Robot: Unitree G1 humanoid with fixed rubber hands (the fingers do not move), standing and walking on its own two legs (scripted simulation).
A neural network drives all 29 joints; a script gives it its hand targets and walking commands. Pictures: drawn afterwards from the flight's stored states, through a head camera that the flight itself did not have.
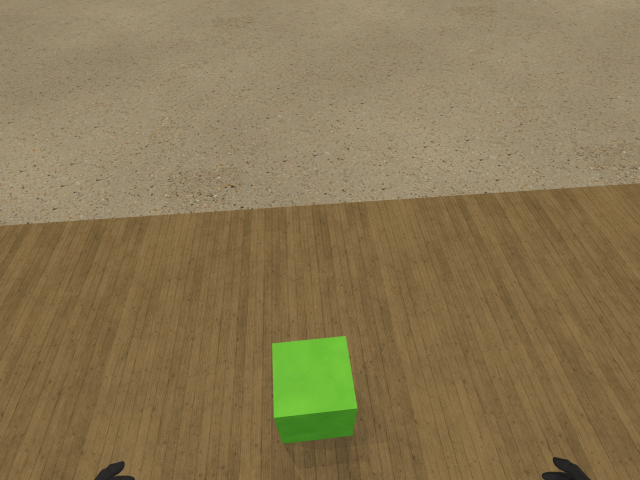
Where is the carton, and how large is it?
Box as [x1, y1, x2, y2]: [272, 336, 356, 443]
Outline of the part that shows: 345,336 272,343 274,419 282,443 352,435 356,413 356,402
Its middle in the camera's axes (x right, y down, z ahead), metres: -0.02 +0.44 +1.12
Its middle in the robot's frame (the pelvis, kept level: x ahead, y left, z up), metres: +0.46 +0.05 -0.66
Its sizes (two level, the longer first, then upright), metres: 0.210 0.200 0.250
